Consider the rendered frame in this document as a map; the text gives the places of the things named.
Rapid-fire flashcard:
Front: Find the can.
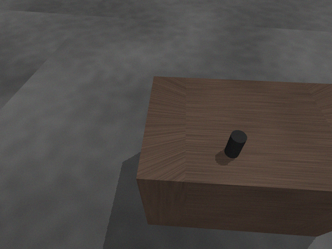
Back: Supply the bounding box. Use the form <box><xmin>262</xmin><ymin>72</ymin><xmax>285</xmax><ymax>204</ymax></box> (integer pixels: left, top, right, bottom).
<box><xmin>225</xmin><ymin>130</ymin><xmax>247</xmax><ymax>158</ymax></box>

